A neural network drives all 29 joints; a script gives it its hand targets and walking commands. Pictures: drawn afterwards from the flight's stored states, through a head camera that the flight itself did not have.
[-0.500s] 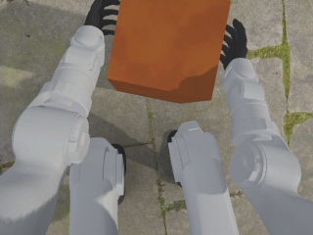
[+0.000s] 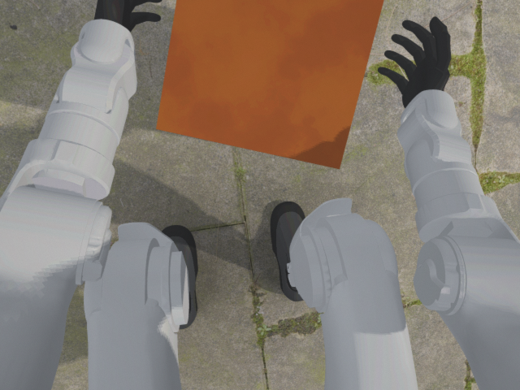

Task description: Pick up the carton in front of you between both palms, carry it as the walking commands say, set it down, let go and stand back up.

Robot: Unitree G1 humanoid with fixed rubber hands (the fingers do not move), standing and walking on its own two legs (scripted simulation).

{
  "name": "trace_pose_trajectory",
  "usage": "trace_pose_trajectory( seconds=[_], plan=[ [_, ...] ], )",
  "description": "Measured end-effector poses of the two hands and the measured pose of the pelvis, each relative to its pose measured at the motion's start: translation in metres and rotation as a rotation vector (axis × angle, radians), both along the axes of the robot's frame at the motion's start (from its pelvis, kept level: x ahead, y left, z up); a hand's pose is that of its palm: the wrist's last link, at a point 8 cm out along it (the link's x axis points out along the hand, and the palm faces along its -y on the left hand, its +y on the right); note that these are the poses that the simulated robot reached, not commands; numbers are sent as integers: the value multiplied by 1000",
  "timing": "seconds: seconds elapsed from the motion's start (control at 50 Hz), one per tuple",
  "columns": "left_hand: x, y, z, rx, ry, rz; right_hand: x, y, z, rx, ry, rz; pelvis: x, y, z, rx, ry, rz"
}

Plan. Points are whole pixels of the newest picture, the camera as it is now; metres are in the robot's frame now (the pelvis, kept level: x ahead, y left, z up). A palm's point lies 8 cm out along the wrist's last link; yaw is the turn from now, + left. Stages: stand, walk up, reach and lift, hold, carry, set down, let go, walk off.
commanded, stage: set down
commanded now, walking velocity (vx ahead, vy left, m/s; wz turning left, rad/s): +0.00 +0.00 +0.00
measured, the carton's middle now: (257, 77) +0.49 -0.05 -0.25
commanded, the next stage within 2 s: let go in 0.98 s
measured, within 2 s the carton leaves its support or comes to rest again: neither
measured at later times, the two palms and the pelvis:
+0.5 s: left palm out of the picture +0.56 +0.11 -0.01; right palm out of the picture +0.45 -0.26 +0.00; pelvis +0.01 +0.00 +0.11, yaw +0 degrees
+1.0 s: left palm out of the picture +0.56 +0.12 +0.14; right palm out of the picture +0.45 -0.26 +0.15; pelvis +0.04 +0.00 +0.24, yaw +0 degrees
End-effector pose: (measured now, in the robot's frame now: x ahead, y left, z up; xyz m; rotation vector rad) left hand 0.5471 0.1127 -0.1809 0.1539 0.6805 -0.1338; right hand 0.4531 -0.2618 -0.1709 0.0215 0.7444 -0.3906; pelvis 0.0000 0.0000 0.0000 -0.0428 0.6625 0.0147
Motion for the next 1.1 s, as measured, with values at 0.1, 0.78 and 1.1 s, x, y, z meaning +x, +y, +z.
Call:
trace_pose_trajectory(
  seconds=[0.1,0.78,1.1],
  plan=[
    [7,-8,34,6,-59,-3,4,1,30,16,-74,-6,1,-3,9,12,0,-14],
    [11,4,260,17,-42,-8,-5,-4,259,13,-110,-10,28,2,182,16,140,-20],
    [1,15,348,33,-29,16,-9,0,344,-1,-97,48,51,2,265,25,100,-19]
  ],
)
